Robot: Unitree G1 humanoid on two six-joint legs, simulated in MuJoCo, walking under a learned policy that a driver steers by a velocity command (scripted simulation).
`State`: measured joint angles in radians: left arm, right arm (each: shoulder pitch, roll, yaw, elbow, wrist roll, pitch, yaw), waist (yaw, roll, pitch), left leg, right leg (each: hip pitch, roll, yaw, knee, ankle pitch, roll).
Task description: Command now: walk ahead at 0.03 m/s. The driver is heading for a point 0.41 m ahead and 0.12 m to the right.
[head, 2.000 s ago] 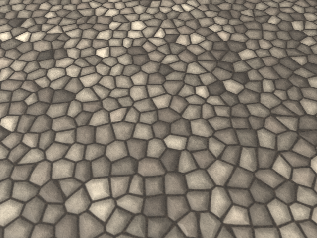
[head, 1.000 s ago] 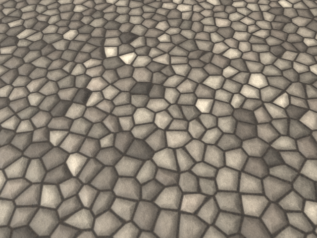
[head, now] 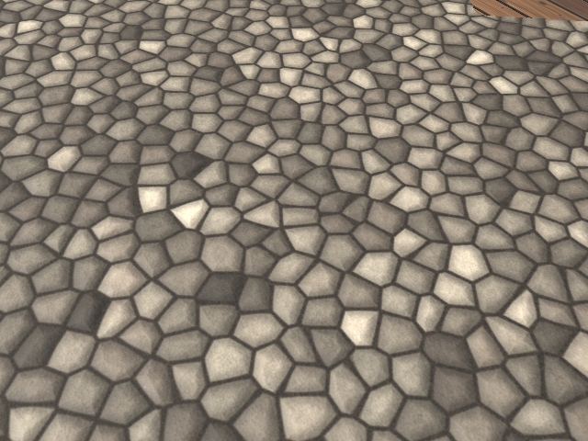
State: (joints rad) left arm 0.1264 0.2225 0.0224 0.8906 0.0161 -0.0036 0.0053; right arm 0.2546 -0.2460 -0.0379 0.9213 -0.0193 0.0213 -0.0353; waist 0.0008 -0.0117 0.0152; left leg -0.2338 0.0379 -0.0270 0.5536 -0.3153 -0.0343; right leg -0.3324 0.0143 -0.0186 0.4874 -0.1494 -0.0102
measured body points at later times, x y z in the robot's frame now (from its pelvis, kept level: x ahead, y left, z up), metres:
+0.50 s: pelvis +0.04 +0.02 +0.00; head +0.05 +0.02 +0.45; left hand +0.13 +0.28 -0.14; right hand +0.07 -0.23 -0.14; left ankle -0.01 +0.14 -0.73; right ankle +0.07 -0.11 -0.73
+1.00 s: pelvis +0.07 +0.00 +0.00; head +0.06 -0.01 +0.45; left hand +0.12 +0.26 -0.14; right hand +0.03 -0.26 -0.16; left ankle -0.01 +0.14 -0.73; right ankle +0.07 -0.11 -0.72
